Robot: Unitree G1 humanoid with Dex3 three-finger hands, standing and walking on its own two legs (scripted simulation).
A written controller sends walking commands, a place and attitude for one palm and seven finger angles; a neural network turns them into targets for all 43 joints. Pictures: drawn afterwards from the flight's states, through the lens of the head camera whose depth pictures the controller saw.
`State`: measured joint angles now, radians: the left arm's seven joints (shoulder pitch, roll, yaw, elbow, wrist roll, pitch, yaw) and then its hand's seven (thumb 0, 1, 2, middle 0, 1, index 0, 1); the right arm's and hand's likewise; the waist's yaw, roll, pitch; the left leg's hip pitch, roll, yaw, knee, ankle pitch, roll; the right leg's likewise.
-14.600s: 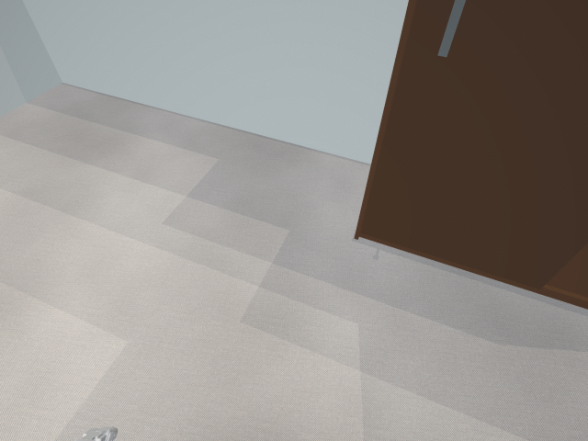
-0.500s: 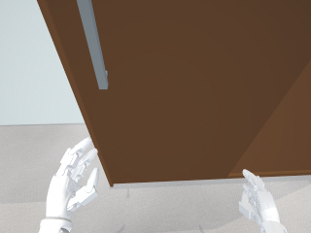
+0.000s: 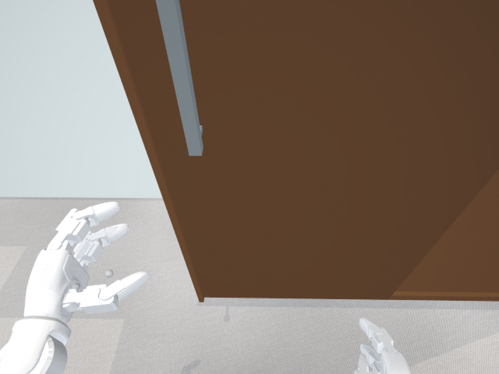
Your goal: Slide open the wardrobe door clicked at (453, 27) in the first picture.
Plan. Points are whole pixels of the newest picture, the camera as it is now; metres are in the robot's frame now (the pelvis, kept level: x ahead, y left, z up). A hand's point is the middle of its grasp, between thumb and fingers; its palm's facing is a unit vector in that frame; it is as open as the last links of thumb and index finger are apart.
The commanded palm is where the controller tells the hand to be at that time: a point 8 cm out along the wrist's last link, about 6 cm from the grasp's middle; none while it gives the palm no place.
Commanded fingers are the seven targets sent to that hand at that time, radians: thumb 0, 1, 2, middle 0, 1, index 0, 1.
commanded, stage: raise the hand with hooked fingers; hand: left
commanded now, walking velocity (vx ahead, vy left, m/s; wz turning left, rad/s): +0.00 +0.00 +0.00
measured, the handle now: (186, 78) +0.48 +0.14 +0.24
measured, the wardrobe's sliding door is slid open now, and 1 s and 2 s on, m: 0.00 0.00 0.00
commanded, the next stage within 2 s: move the hooked fingers beside the handle in 1.26 s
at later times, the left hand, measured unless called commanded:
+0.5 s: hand (39, 203) +0.25 +0.25 +0.22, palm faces +0.15 -0.98 -0.10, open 13.7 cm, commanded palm +0.21 +0.30 +0.23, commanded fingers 0.00 -0.50 0.30 -0.30 -1.20 -0.30 -1.20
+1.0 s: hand (20, 159) +0.27 +0.26 +0.26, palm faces +0.12 -0.99 -0.11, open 14.0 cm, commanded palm +0.23 +0.31 +0.27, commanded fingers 0.00 -0.50 0.30 -0.30 -1.20 -0.30 -1.20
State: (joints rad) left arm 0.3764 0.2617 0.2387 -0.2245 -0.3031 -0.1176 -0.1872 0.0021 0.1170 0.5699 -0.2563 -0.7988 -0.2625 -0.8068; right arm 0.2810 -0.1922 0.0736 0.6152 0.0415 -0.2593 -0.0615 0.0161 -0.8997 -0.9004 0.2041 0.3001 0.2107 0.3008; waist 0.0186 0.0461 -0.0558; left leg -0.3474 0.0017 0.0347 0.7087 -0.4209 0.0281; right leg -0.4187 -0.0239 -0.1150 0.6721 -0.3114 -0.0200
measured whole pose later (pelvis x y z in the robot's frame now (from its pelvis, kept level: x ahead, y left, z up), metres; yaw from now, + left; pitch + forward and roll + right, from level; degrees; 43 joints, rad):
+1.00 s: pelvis -0.01 -0.01 +0.02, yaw +1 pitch -4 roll +0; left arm -0.24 0.53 0.52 0.02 -0.34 0.39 -0.40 -0.02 -0.50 0.30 -0.30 -1.20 -0.31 -1.20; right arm 0.17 -0.31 0.09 0.63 0.10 -0.20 -0.09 0.02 -0.90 -0.90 0.20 0.30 0.21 0.30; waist 0.06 0.08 -0.01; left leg -0.11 -0.01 0.02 0.47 -0.30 0.01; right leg -0.20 -0.02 -0.12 0.47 -0.22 -0.04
